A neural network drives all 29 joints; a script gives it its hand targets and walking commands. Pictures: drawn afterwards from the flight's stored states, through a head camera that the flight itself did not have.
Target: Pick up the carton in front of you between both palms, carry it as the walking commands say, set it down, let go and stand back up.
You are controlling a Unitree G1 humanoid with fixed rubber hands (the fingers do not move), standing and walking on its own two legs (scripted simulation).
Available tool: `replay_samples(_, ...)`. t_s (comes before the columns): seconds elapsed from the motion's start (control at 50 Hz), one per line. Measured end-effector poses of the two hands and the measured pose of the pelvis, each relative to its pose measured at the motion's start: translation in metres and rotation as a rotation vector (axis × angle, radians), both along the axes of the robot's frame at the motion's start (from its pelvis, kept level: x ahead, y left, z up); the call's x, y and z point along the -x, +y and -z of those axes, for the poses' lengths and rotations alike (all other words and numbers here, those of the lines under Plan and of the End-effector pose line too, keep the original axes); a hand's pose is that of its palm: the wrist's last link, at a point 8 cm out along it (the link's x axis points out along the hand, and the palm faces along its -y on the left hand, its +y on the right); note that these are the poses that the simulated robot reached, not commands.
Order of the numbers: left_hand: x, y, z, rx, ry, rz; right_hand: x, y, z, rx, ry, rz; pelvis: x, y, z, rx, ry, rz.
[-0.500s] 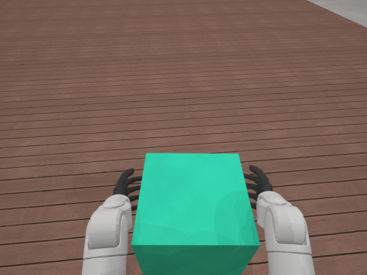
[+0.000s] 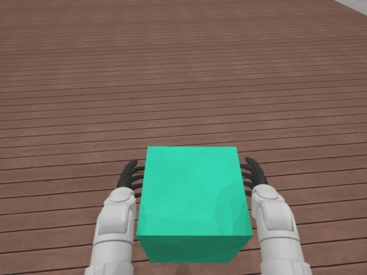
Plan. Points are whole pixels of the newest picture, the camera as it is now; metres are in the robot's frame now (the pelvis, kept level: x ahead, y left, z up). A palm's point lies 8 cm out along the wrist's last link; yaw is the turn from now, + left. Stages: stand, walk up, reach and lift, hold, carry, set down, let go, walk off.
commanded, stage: carry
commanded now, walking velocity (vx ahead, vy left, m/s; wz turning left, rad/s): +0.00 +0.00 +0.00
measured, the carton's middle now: (191, 208) +0.29 +0.00 -0.05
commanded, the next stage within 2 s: hold in 0.12 s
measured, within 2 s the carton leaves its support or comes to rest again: neither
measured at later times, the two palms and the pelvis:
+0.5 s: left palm (116, 212) +0.24 +0.16 +0.05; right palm (258, 201) +0.26 -0.14 +0.05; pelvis -0.03 -0.01 +0.01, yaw +3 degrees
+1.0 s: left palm (130, 205) +0.28 +0.14 -0.01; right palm (257, 202) +0.29 -0.15 +0.00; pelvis -0.06 -0.01 -0.02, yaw +2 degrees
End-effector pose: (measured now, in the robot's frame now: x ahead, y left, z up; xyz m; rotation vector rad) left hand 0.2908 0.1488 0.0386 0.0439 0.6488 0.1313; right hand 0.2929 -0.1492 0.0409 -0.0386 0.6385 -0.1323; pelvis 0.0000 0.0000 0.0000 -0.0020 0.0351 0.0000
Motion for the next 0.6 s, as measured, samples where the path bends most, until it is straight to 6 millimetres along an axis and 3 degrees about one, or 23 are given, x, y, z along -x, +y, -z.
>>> replay_samples(0.22,0.016,0.001,0.0,-0.013,0.033,0.01,0.016,0.001,0.0,0.012,0.033,-0.009,0.002,0.0,-0.006,0.004,-0.09,-0.008)
replay_samples(0.42,0.043,0.011,-0.005,-0.007,0.023,-0.049,0.025,0.011,-0.006,0.012,0.022,-0.063,0.022,-0.005,-0.007,-0.005,-0.163,-0.044)
replay_samples(0.6,0.056,0.005,-0.01,-0.008,0.02,-0.043,0.041,0.005,-0.01,0.008,0.019,-0.056,0.04,-0.009,-0.005,-0.004,-0.199,-0.05)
